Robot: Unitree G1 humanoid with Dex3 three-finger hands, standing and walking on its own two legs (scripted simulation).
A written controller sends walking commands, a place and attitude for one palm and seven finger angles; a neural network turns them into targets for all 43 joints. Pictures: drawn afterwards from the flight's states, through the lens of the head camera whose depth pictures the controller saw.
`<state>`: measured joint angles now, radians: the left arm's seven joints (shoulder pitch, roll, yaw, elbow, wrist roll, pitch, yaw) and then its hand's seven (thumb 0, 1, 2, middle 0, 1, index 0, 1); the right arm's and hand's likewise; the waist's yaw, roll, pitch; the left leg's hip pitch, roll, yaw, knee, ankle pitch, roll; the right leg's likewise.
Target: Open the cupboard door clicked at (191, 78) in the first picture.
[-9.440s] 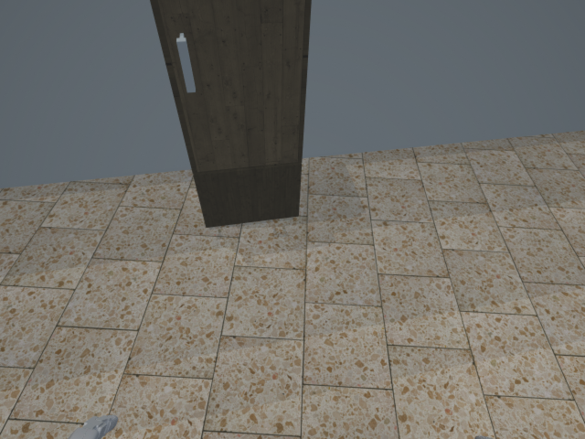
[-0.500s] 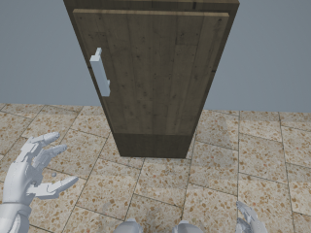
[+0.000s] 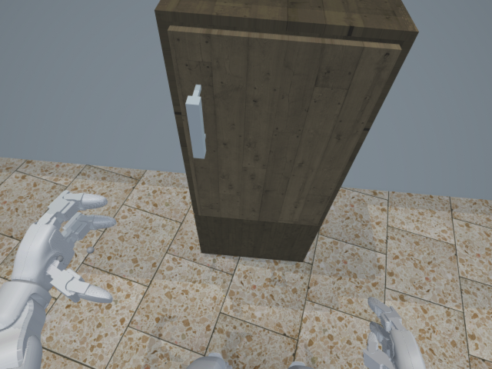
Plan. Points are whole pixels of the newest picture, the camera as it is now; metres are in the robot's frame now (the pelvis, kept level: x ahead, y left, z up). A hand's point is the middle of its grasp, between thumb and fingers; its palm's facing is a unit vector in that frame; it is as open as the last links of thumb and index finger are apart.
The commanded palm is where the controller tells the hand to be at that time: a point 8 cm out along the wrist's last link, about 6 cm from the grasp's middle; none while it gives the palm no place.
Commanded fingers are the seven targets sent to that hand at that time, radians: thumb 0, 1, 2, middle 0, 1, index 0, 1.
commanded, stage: raise the hand with hooked fingers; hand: left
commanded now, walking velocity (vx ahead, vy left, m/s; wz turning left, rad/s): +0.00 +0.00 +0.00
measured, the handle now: (198, 122) +0.56 +0.14 +0.05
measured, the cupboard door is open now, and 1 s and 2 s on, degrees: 0 0 0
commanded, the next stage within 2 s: move the hooked fingers beside the handle in 0.70 s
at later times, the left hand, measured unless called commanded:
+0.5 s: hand (87, 228) +0.29 +0.26 +0.07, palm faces +0.00 -1.00 -0.04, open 14.0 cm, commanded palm +0.26 +0.31 +0.07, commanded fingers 0.00 -0.50 0.30 -0.30 -1.20 -0.30 -1.20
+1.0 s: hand (106, 218) +0.31 +0.24 +0.07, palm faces +0.02 -1.00 -0.03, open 14.0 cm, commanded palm +0.29 +0.29 +0.07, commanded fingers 0.00 -0.50 0.30 -0.30 -1.20 -0.30 -1.20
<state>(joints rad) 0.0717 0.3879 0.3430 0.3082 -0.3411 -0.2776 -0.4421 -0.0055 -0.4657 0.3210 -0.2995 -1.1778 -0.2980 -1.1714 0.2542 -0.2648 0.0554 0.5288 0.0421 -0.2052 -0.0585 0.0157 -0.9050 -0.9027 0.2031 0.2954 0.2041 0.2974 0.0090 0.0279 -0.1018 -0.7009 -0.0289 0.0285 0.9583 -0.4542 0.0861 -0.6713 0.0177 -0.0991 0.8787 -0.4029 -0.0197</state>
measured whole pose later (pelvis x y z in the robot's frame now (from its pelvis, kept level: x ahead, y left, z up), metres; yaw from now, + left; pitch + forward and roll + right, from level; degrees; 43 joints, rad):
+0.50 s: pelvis +0.00 -0.01 +0.01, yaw +0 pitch +11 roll -3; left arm -0.04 0.43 0.42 0.43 -0.35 -0.29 -0.50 -0.01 -0.50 0.30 -0.30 -1.20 -0.30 -1.20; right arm 0.30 -0.29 0.04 0.56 0.04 -0.19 -0.05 0.02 -0.91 -0.90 0.20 0.30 0.20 0.30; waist -0.01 0.02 -0.09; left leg -0.66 -0.02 0.03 0.90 -0.43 0.08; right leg -0.64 0.03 -0.09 0.83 -0.38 -0.03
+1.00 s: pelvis +0.00 -0.03 +0.00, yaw +0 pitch +11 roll -2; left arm -0.16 0.44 0.42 0.56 -0.34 -0.30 -0.51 -0.01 -0.51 0.30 -0.30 -1.20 -0.30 -1.20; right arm 0.26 -0.29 0.06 0.58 0.05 -0.18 -0.08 0.02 -0.91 -0.90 0.20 0.30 0.20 0.30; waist -0.01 0.02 -0.08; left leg -0.69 -0.01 0.01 0.93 -0.44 0.05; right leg -0.67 0.04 -0.11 0.86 -0.40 -0.06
